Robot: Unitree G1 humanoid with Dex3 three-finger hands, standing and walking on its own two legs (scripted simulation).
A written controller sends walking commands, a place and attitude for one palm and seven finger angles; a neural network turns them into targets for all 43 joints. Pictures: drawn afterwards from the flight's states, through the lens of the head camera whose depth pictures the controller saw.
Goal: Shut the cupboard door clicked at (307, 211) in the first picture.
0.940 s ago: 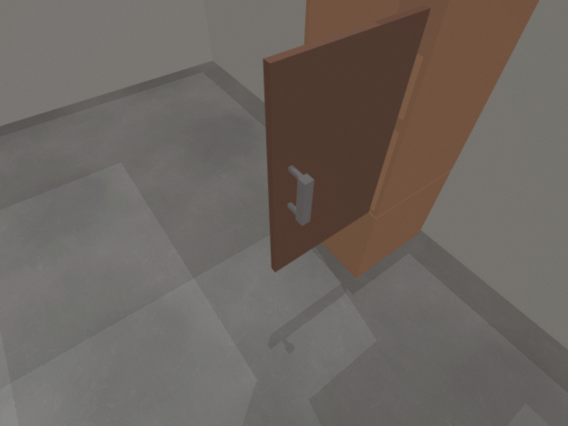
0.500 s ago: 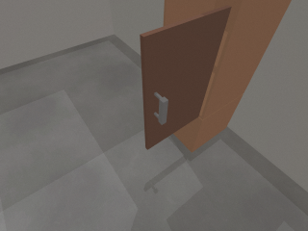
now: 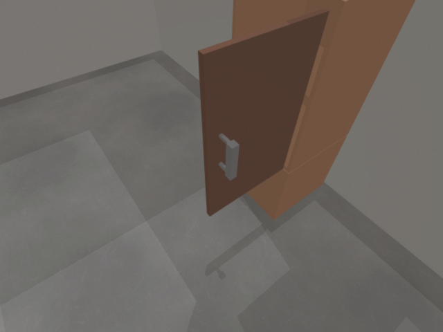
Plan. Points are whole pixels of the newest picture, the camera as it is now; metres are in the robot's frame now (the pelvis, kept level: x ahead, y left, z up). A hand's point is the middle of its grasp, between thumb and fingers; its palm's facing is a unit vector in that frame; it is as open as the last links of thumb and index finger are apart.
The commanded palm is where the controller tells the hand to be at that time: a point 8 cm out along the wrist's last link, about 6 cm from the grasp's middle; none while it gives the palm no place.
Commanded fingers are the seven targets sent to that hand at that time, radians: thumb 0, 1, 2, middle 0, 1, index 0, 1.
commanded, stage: walk to a spot facing it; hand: left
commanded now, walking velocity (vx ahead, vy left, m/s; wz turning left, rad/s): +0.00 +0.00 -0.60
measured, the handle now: (226, 156) +0.54 +0.01 -0.05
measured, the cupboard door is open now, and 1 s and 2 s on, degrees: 91 91 91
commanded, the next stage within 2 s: none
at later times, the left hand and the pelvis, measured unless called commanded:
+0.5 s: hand out of the picture +0.05 +0.17 -0.18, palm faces -0.15 -0.95 -0.27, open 7.3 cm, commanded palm none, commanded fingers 0.00 0.90 0.90 -0.20 -0.30 -0.20 -0.30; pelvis -0.03 -0.03 -0.03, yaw -12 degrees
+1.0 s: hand (162, 323) +0.17 +0.14 -0.18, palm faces -0.43 -0.85 -0.30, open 7.3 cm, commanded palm none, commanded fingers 0.00 0.90 0.90 -0.20 -0.30 -0.20 -0.30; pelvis -0.03 -0.03 -0.03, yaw -29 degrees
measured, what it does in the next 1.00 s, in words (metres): steps on the spot, turning right: left foot, then right foot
